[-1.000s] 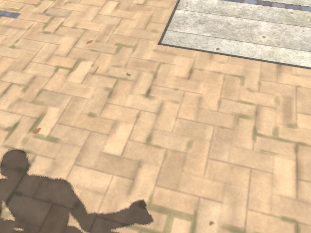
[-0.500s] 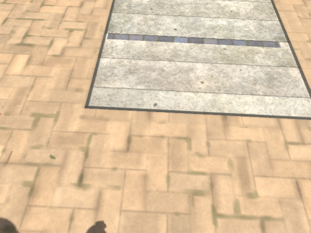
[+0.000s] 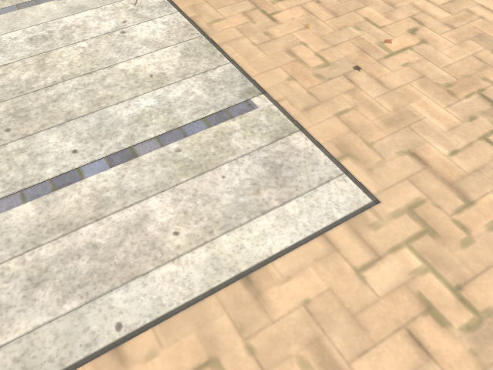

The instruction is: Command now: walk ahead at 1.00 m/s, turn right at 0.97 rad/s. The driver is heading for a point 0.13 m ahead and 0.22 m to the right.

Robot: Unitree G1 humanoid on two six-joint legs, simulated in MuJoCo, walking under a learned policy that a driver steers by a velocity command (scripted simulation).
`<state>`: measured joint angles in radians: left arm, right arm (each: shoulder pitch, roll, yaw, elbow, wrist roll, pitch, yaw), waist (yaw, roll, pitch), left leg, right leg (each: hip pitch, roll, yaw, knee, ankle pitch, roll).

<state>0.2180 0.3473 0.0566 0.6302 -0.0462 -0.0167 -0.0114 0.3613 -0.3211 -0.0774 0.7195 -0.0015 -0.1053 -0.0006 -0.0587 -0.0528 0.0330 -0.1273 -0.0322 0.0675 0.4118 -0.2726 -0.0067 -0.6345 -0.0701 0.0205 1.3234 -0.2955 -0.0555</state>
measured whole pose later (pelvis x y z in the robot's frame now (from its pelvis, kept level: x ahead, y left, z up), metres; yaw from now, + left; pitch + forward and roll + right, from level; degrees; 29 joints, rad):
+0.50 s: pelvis +0.30 -0.01 +0.00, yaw -13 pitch +1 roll +0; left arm 0.20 0.26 0.03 0.71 0.03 -0.05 -0.03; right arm 0.15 -0.32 -0.02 0.73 0.00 -0.03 -0.04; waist 0.02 0.03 0.08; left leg -0.58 0.10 -0.08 0.99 -0.36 -0.09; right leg -0.36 0.10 0.00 0.43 -0.08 -0.10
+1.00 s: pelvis +0.39 +0.03 +0.00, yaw -14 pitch -1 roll +0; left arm 0.22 0.23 0.03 0.88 0.01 0.02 0.03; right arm 0.18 -0.22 0.00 0.83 -0.01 -0.03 -0.02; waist 0.01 0.01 0.03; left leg -0.27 0.00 -0.01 0.54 -0.26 0.00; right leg -0.25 0.02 0.06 0.53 -0.27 0.01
